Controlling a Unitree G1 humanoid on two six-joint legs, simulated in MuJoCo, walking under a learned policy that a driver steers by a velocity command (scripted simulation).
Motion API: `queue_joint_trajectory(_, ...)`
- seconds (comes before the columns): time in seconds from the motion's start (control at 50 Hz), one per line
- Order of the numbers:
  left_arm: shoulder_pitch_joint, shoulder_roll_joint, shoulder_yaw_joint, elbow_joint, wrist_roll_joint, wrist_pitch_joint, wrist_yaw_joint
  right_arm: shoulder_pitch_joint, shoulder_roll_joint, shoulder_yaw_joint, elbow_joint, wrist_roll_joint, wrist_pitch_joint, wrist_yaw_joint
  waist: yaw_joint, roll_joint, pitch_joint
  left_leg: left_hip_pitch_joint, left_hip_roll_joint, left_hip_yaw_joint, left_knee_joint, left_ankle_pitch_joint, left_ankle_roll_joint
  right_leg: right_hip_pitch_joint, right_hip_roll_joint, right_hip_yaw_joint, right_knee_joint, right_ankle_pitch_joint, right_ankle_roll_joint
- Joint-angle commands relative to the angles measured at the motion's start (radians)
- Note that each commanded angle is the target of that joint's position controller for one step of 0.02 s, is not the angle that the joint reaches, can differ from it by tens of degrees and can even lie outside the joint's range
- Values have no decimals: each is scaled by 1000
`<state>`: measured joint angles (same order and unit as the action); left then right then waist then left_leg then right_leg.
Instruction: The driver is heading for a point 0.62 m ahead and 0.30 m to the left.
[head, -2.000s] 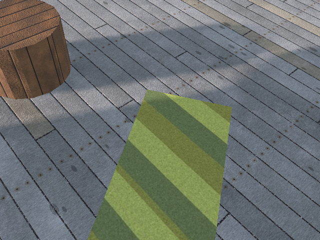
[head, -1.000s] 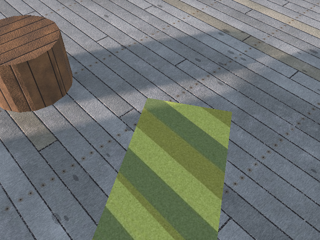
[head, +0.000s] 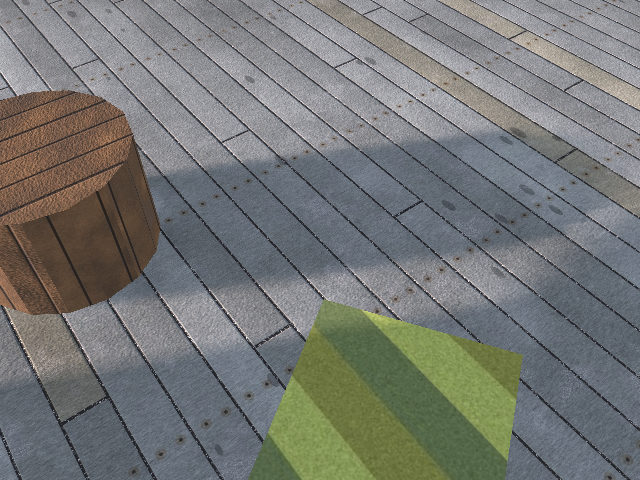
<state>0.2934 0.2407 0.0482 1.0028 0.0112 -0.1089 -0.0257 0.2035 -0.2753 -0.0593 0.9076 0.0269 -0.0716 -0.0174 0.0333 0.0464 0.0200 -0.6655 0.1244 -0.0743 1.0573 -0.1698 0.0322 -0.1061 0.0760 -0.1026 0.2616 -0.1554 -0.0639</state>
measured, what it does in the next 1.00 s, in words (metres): walks ahead, turning left: left foot, then right foot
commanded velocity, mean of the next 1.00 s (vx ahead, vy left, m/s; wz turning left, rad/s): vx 0.47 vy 0.00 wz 0.50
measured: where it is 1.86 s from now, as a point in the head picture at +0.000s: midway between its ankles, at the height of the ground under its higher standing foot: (267, 401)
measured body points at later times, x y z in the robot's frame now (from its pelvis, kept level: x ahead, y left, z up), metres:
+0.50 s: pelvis +0.29 +0.08 +0.00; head +0.32 +0.10 +0.44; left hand +0.37 +0.38 -0.11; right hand +0.45 -0.16 -0.12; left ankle +0.30 +0.15 -0.75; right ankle +0.36 -0.09 -0.67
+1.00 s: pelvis +0.57 +0.10 +0.00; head +0.61 +0.11 +0.45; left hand +0.51 +0.39 -0.11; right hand +0.83 -0.07 -0.11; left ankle +0.51 +0.24 -0.67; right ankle +0.64 +0.03 -0.75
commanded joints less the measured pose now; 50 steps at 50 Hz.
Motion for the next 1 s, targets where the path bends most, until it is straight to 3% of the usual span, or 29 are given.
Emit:
queue_joint_trajectory(0.02, -64, 137, 21, -60, 3, -22, 22, 24, -41, -11, -45, -6, -2, 7, -39, -79, 48, -24, 12, -46, -144, 181, -8, -74, -286, 124, -184, 154, -140)
queue_joint_trajectory(0.1, -8, 160, 21, -48, -7, -14, 38, -125, -11, 7, -104, -10, -9, 33, 16, -65, 69, 9, -13, 43, -356, 311, -4, -9, -286, 27, -195, 183, -113)
queue_joint_trajectory(0.16, 58, 168, 24, -25, -16, 10, 40, -208, -9, 14, -159, -7, -9, 55, 46, -52, 89, -66, -25, 68, -431, 249, 16, 154, -326, -3, -137, 250, -102)
queue_joint_trajectory(0.2, 62, 183, 30, -27, -21, 32, 42, -230, -20, 12, -196, -5, -9, 72, 37, -64, 84, -74, -44, 100, -455, 148, 40, 236, -352, -21, -63, 386, -87)
queue_joint_trajectory(0.24, 36, 212, 38, -48, -18, 50, 49, -179, -57, -5, -211, -3, -5, 84, -9, -109, 21, 48, -108, 167, -451, 42, 75, 263, -353, -57, 81, 741, -62)
queue_joint_trajectory(0.26, 23, 222, 41, -59, -15, 61, 54, -80, -90, -24, -197, -2, -2, 85, -66, -130, -43, 184, -150, 192, -450, 10, 99, 243, -344, -74, 229, 885, -47)
queue_joint_trajectory(0.28, 9, 215, 37, -74, -14, 68, 59, 85, -148, -58, -159, 2, 0, 77, -151, -113, -130, 419, -190, 184, -507, 55, 137, 152, -304, -100, 448, 876, -15)
queue_joint_trajectory(0.3, 29, 185, 21, -107, 4, 57, 60, 240, -249, -93, -135, 0, 12, 53, -196, 27, -248, 742, -17, -98, -522, 57, 211, -115, -252, -109, 780, 530, 28)
queue_joint_trajectory(0.32, 106, 42, -24, -149, 6, 16, 35, 208, -302, -98, -159, 1, 7, 52, -93, 243, -365, 1062, 225, -712, -684, -122, 422, -551, -7, 23, 1130, -367, 84)
queue_joint_trajectory(0.34, -2, 157, 3, -162, -28, -30, 17, 230, -208, -70, -162, -12, 4, 50, -155, 113, -385, 1088, 211, -730, -761, -150, 376, -664, -57, 219, 1187, -382, 48)
queue_joint_trajectory(0.36, -87, 184, 10, -196, -59, -51, 9, 189, -161, -57, -167, -20, -2, 45, -152, 71, -251, 984, 176, -562, -760, -81, 324, -717, -103, 209, 1151, -301, 20)
queue_joint_trajectory(0.38, -124, 163, 8, -197, -43, -55, 17, 116, -135, -48, -180, -17, -6, 47, -104, -78, -140, 806, 120, -421, -779, 42, 274, -671, -152, 195, 1042, -224, 12)
queue_joint_trajectory(0.42, -82, 171, 21, -195, -16, -34, 24, 25, -113, -38, -218, -29, -11, 42, -29, -52, -93, 605, 82, -327, -809, 227, 281, -540, -196, 203, 923, -180, 44)
queue_joint_trajectory(0.46, -82, 141, 22, -201, -1, -6, 26, 20, -103, -35, -222, -19, -11, 35, -10, -80, -68, 521, 29, -256, -847, 240, 255, -502, -200, 182, 846, -135, 68)
queue_joint_trajectory(0.48, -84, 126, 17, -215, 2, 3, 28, 32, -150, -45, -222, -19, -13, 28, 1, -16, -58, 479, 50, -245, -855, 296, 284, -507, -189, 172, 786, -112, 95)
queue_joint_trajectory(0.5, -123, 128, 15, -231, 8, 6, 30, 47, -157, -49, -223, -13, -13, 21, -14, -22, -30, 454, 35, -216, -862, 332, 283, -520, -188, 165, 717, -76, 118)
queue_joint_trajectory(0.58, -290, 98, 4, -283, 1, -4, 27, 110, -171, -54, -207, -6, 0, 3, -77, 5, -16, 406, -45, -151, -840, 185, 201, -444, -119, 145, 375, 205, 132)
queue_joint_trajectory(0.64, -363, 111, 4, -321, -15, -11, 18, 157, -177, -56, -189, -1, 5, 2, -106, 35, -13, 433, -24, -207, -820, 95, 175, -394, -86, 154, 269, 268, 120)
queue_joint_trajectory(0.72, -337, 169, 24, -330, -18, -31, 4, 160, -163, -55, -187, -4, 20, -11, -73, 71, -20, 561, 27, -317, -703, 98, 149, -360, -89, 194, 200, 145, 77)
queue_joint_trajectory(0.74, -291, 178, 30, -320, -18, -36, 4, 150, -160, -54, -191, -7, 26, -12, -48, 88, -32, 566, 24, -331, -662, 136, 139, -301, -85, 179, 184, 108, 59)
queue_joint_trajectory(0.76, -203, 198, 43, -297, -11, -41, 8, 140, -137, -45, -200, -9, 28, -11, -3, 81, -80, 548, -19, -311, -576, 192, 114, -166, -88, 164, 151, 108, 32)
queue_joint_trajectory(0.78, -67, 239, 57, -282, 5, -44, 16, 130, -89, -24, -220, -22, 27, -5, 60, 30, -205, 450, -74, -257, -353, 127, 82, 75, -206, 261, 187, 84, -24)
queue_joint_trajectory(0.8, 58, 327, 83, -261, 17, -32, 21, 252, -26, -5, -244, 1, 15, -3, 37, -245, -356, 98, -218, -113, -16, -201, 4, 461, -435, 655, 147, -91, -177)
queue_joint_trajectory(0.82, 69, 271, 74, -252, -9, -26, 11, 289, -87, -7, -240, 12, 11, -5, 31, -331, -351, -74, -174, -113, 160, -427, -5, 488, -510, 901, 53, -311, -204)
queue_joint_trajectory(0.84, 19, 192, 52, -270, -16, -21, 13, 209, -169, -29, -233, 14, 17, -5, 48, -208, -211, -127, -122, -120, 233, -340, -9, 365, -474, 773, 29, -376, -156)
queue_joint_trajectory(0.88, -87, 136, 29, -276, 3, -9, 10, 82, -160, -35, -253, -16, 27, -11, 20, -85, -30, -53, -79, -74, 173, -233, -23, 86, -370, 485, 10, 60, -110)
queue_joint_trajectory(0.9, -110, 133, 25, -271, 15, -12, 8, 103, -141, -37, -260, -15, 33, -11, -21, -137, -25, 3, -63, -74, 147, -220, -31, 18, -359, 413, 15, 276, -118)
queue_joint_trajectory(0.94, -119, 127, 24, -253, 9, -19, 0, 142, -101, -30, -252, -9, 46, -9, -50, -148, -47, 76, -63, -38, 83, -227, -47, -38, -321, 284, 13, 551, -135)
queue_joint_trajectory(1.0, -130, 169, 34, -225, -6, -12, 7, 94, -59, -13, -279, -22, 52, -12, -55, -145, -74, 86, -61, -10, -96, -126, -63, -30, -318, 195, -6, 699, -158)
